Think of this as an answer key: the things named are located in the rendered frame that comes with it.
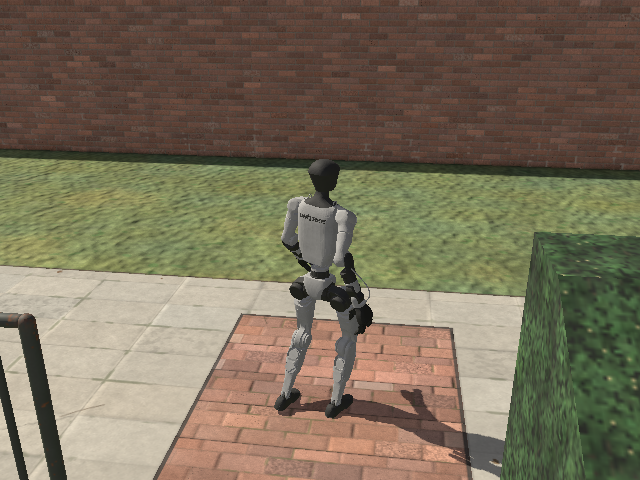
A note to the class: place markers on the right robot foot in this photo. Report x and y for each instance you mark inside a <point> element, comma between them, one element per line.
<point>332,410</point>

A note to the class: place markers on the robot right forearm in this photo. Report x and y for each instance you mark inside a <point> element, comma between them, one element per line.
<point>353,288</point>

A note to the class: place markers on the robot right upper arm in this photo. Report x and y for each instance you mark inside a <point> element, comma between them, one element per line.
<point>346,222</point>

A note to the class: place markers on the robot left forearm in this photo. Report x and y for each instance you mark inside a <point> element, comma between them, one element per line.
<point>295,249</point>

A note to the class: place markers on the right robot hand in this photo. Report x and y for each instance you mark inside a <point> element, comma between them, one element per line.
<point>364,317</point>

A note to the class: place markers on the left robot foot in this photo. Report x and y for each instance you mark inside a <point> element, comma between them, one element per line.
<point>282,403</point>

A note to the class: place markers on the robot left upper arm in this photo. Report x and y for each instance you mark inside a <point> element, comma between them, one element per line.
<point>291,221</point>

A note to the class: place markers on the left robot hand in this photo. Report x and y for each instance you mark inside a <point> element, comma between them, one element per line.
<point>304,264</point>

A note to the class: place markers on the robot foot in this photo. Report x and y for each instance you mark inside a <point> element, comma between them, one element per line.
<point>332,410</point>
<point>282,403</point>

